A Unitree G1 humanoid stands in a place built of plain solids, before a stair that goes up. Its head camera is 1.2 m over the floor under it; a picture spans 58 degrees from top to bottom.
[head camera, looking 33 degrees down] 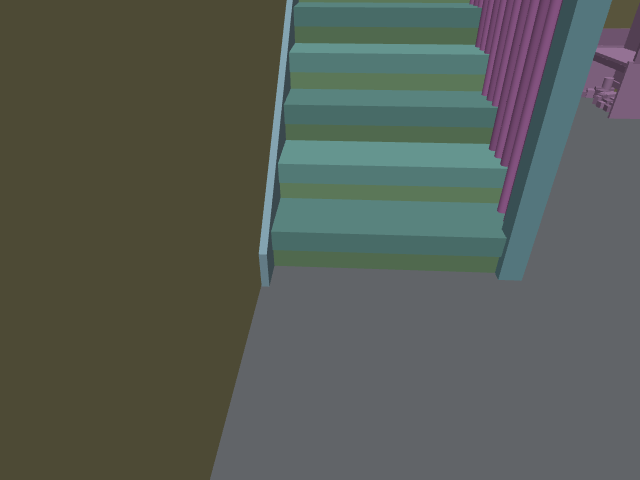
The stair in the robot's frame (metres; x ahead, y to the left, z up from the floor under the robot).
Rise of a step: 0.19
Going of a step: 0.29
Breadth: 1.11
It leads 3 degrees to the right of straight ahead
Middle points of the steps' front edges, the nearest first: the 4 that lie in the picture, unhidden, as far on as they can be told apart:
1.58 -0.29 0.20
1.87 -0.36 0.39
2.16 -0.37 0.59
2.46 -0.39 0.78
